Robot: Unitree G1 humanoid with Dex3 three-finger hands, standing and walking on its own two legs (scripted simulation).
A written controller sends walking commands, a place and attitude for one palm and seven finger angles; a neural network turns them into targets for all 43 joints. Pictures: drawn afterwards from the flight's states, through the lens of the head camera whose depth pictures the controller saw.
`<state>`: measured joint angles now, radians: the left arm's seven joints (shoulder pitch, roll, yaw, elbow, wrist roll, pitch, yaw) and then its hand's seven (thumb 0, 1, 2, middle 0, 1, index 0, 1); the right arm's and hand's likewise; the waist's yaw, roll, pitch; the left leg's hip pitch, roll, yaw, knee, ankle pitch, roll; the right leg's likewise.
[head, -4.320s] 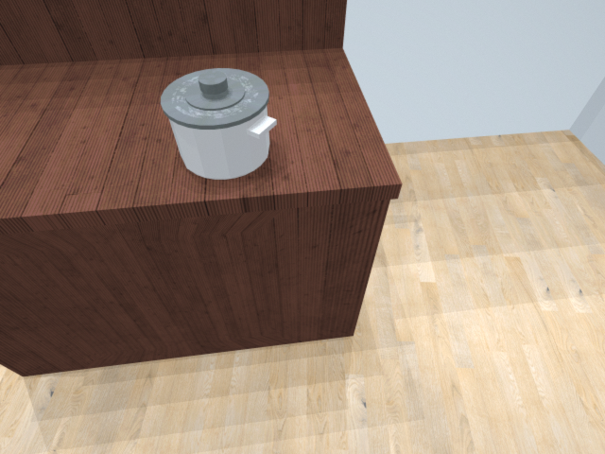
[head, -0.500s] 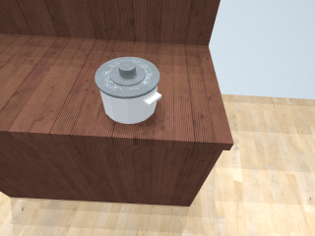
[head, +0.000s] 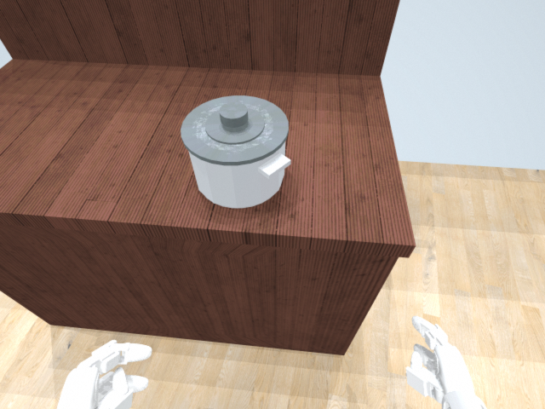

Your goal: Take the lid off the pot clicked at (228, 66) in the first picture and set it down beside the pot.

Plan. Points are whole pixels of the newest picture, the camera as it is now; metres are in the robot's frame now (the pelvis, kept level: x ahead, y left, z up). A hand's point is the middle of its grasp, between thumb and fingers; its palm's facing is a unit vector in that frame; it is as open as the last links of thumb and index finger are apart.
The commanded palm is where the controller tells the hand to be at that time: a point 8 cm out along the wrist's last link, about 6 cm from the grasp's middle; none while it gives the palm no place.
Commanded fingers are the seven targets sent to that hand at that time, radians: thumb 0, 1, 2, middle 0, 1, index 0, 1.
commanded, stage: lift the closed hand beside the body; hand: left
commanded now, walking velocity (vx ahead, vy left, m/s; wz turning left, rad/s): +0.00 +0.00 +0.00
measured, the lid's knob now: (233, 114) +0.54 +0.12 +0.14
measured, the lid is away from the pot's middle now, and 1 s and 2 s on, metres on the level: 0.00 0.00 0.00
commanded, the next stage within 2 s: raise the hand higher, near the body in 0.20 s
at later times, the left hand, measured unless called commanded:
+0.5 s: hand (93, 363) +0.16 +0.24 +0.04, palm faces +0.24 -0.88 -0.41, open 3.1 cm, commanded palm +0.11 +0.27 +0.08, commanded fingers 0.00 0.90 0.90 -1.30 -1.50 -1.30 -1.50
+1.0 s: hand (71, 329) +0.18 +0.25 +0.11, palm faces +0.28 -0.87 -0.40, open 3.1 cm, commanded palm +0.12 +0.28 +0.14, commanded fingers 0.00 0.90 0.90 -1.30 -1.50 -1.30 -1.50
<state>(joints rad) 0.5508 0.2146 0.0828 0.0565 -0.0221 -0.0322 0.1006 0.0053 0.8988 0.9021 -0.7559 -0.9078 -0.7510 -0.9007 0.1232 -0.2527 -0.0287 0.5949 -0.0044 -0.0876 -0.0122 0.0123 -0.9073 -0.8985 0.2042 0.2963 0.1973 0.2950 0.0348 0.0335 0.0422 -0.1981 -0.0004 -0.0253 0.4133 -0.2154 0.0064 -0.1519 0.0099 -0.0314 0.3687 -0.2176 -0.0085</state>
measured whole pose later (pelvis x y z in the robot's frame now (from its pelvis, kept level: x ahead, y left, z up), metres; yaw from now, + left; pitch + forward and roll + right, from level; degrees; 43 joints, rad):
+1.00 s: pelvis +0.00 +0.01 +0.00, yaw -1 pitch -3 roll -1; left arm 0.60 0.32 0.22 -0.40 -0.04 -0.12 0.07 0.01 0.89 0.90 -1.30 -1.50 -1.30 -1.50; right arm 0.17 -0.22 0.01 0.62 -0.02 -0.10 -0.02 0.02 -0.90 -0.90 0.21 0.30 0.20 0.30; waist 0.07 0.05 0.06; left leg -0.09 0.00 0.00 0.35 -0.20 0.02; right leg -0.03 0.01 -0.01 0.24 -0.16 0.01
